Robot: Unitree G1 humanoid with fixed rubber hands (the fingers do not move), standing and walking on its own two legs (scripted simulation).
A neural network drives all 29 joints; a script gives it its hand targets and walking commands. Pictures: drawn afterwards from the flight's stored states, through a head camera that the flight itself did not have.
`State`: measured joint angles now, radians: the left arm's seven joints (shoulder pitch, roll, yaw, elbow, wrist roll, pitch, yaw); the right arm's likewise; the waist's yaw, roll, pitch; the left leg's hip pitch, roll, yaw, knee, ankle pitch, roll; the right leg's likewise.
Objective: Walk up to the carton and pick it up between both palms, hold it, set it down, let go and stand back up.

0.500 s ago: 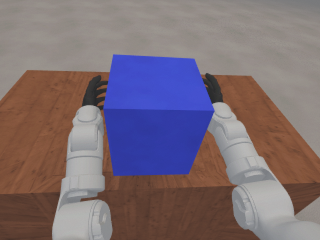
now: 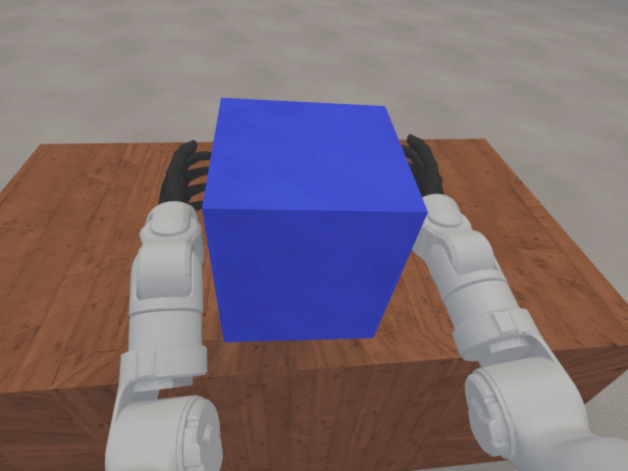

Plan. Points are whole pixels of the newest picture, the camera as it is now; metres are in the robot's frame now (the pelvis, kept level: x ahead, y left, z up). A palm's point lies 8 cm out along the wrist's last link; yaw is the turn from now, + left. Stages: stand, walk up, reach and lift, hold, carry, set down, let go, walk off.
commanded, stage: reach and lift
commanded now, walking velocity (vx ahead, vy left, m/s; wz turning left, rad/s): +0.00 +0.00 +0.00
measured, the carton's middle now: (302, 226) +0.39 +0.00 +0.14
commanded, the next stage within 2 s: hold in 0.40 s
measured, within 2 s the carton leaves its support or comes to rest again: neither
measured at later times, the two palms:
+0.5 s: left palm (165, 197) +0.37 +0.16 +0.21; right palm (420, 188) +0.37 -0.14 +0.21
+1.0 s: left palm (158, 195) +0.36 +0.16 +0.22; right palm (422, 182) +0.37 -0.14 +0.22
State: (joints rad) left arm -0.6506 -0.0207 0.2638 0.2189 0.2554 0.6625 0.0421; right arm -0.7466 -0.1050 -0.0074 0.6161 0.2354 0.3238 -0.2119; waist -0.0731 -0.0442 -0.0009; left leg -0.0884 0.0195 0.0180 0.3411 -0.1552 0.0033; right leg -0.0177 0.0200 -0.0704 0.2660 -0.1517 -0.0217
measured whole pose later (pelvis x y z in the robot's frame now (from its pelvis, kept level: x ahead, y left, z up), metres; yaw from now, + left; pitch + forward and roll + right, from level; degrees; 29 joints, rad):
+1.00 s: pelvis -0.01 +0.00 +0.00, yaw +1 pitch -7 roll -1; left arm -0.70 0.00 0.29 0.15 0.28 0.80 0.01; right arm -0.81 -0.09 -0.03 0.60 0.26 0.42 -0.23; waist -0.08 -0.06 -0.01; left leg -0.08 0.01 -0.01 0.35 -0.15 0.00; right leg -0.01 0.02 -0.07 0.28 -0.16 -0.02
